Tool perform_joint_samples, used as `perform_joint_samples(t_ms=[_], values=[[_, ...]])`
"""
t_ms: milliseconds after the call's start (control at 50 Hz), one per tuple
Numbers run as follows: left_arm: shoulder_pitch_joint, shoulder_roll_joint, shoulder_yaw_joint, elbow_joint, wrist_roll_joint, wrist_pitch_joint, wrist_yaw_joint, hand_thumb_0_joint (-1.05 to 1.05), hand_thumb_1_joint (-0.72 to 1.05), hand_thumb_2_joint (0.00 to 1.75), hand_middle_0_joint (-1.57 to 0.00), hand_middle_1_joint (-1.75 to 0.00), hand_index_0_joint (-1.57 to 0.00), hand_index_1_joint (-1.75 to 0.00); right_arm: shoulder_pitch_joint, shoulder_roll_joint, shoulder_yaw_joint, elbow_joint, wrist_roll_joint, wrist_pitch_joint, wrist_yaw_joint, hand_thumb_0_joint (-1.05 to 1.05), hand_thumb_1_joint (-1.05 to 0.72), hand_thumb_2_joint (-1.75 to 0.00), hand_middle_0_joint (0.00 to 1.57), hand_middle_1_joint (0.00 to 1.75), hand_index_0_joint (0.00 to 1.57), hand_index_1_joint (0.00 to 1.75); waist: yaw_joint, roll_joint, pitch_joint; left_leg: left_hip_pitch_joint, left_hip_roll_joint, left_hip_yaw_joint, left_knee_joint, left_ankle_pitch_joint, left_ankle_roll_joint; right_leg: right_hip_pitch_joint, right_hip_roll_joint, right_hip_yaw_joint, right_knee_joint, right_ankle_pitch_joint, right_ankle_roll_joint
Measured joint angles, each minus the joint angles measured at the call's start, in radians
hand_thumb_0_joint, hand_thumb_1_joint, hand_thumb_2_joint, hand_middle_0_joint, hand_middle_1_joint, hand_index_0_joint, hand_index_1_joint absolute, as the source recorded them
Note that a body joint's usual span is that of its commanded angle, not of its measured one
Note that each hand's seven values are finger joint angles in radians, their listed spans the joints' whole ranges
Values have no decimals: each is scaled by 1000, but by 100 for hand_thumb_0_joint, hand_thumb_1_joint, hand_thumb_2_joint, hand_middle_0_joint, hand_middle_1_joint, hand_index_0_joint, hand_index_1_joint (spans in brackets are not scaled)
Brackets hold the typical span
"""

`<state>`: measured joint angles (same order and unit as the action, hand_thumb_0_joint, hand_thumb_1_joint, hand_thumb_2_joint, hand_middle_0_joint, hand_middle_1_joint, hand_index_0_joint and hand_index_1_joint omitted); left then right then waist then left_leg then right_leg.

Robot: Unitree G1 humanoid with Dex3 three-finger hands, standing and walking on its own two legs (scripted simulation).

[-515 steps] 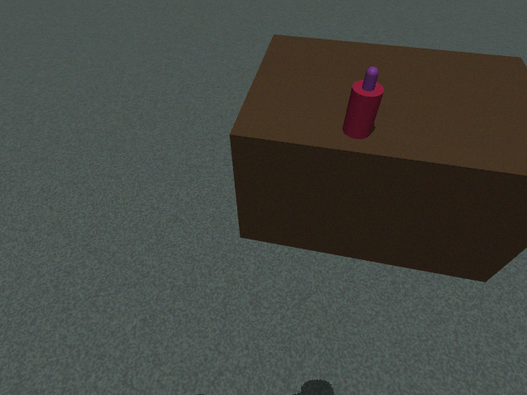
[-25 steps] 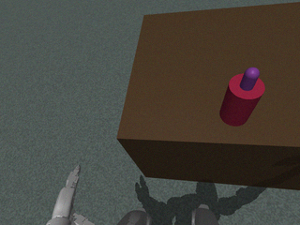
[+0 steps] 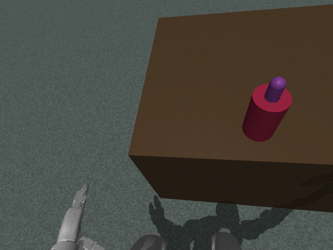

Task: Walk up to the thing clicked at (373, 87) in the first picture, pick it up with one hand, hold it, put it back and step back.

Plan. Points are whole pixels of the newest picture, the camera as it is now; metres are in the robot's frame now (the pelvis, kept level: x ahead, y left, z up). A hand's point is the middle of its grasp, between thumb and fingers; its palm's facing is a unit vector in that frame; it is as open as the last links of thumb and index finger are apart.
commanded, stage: go down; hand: right
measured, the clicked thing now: (266, 107) +0.48 -0.20 +0.00
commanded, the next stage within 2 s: approach in 0.36 s
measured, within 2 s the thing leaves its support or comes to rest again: neither
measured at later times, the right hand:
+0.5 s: hand out of the picture +0.37 -0.40 +0.07, palm faces +0.28 +0.96 -0.01, open 17.7 cm
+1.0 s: hand (300, 129) +0.43 -0.28 -0.03, palm faces +0.19 +0.98 +0.05, open 17.7 cm
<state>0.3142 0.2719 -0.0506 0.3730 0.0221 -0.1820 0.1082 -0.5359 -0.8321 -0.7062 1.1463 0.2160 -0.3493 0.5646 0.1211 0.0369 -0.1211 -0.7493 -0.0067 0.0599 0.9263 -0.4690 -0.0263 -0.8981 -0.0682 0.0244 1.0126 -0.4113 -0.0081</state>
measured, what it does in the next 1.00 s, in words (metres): stands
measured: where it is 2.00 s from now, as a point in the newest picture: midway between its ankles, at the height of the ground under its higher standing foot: outside the picture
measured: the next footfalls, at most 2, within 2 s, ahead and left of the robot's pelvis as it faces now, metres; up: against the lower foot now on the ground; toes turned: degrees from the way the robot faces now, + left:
none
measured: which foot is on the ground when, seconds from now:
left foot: down 0.00-1.00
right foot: down 0.00-1.00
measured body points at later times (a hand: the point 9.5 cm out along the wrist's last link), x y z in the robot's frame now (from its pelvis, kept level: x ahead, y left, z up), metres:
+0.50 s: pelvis +0.00 +0.00 +0.00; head +0.09 -0.05 +0.44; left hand +0.15 +0.26 -0.03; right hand +0.35 -0.45 +0.07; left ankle -0.01 +0.14 -0.68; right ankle +0.04 -0.11 -0.68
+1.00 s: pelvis -0.01 +0.01 -0.03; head +0.12 -0.06 +0.39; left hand +0.14 +0.28 -0.03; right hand +0.42 -0.33 -0.03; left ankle -0.01 +0.14 -0.68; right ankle +0.04 -0.11 -0.68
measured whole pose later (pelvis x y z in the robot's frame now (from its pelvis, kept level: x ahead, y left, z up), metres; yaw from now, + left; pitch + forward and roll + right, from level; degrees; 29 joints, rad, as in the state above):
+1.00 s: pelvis -0.01 +0.01 -0.03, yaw +1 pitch +22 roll +4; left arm 0.36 0.26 0.02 0.13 0.07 -0.16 0.05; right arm -0.61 -0.61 -0.62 1.13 0.14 -0.50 0.36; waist 0.20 0.06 -0.11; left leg -0.97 -0.02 0.05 1.12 -0.53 -0.02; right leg -1.10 -0.08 0.03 1.18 -0.46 0.00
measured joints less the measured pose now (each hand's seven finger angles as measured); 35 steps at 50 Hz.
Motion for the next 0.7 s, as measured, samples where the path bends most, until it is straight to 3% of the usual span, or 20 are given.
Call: perform_joint_samples(t_ms=[540,600,700], values=[[23,3,6,-41,-2,1,0,-1,-53,5,-6,-6,-7,-5,27,14,-17,-39,8,-7,1,-1,61,-8,1,7,4,7,-10,8,6,-12,1,-1,18,-6,4,-7,1,0,7,0,5],[14,0,1,-6,0,-11,0,-1,-53,5,-6,-6,-6,-5,9,15,12,-11,24,-11,5,-1,61,-7,2,6,4,6,-9,7,2,-18,1,2,22,-8,4,-15,2,4,12,-1,5],[5,-6,1,-12,13,1,-7,-1,-53,5,-6,-6,-7,-6,-14,56,58,-10,12,-18,-20,-1,61,-6,2,6,4,6,-8,0,-3,-52,2,2,44,-14,3,-49,3,5,32,-5,4]])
